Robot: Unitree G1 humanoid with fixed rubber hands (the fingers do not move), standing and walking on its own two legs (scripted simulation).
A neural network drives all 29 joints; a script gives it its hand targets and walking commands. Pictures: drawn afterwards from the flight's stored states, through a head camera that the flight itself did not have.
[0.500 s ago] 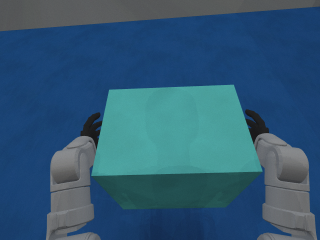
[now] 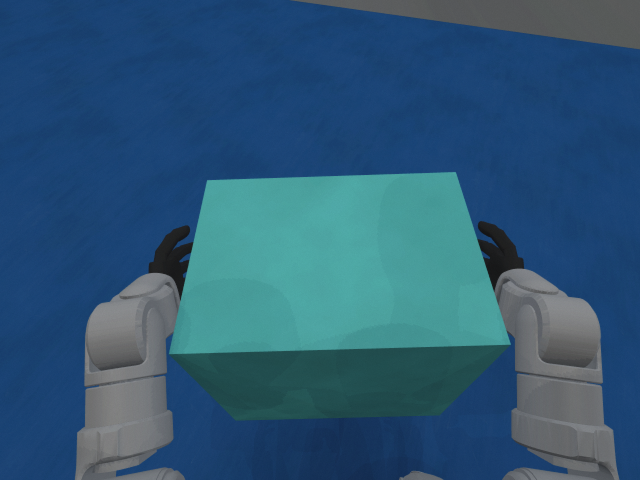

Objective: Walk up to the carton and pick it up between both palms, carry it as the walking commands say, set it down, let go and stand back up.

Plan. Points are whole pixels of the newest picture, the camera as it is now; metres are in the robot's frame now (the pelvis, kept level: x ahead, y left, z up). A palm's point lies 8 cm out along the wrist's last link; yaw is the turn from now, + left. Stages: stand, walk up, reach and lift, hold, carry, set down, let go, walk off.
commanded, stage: carry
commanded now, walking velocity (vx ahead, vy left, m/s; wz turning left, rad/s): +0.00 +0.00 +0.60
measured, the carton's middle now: (334, 309) +0.33 +0.02 +0.01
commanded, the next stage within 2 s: none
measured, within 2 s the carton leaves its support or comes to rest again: neither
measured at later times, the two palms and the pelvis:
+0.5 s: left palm (46, 384) +0.19 +0.28 +0.11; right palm (435, 285) +0.31 -0.09 +0.11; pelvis -0.07 +0.02 +0.00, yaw +18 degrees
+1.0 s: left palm out of the picture +0.04 +0.35 +0.11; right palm (333, 349) +0.24 +0.02 +0.10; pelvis -0.14 +0.02 +0.00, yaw +33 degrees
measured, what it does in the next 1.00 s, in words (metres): walks backwards, turning left: right foot, then left foot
